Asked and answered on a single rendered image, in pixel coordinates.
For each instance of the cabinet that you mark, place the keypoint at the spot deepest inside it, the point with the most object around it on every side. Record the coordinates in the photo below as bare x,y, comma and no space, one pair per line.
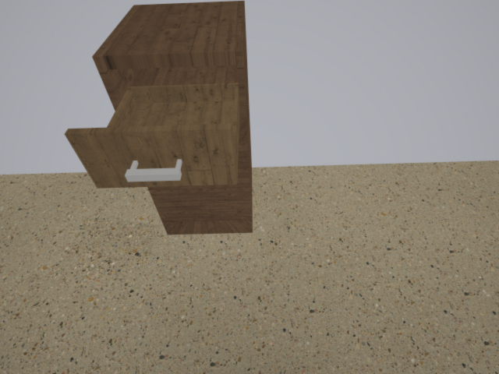
183,44

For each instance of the drawer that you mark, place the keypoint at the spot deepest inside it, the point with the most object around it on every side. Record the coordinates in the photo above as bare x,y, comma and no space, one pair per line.
156,125

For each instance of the handle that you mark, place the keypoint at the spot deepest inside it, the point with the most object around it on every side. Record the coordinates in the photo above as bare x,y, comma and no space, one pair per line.
154,174

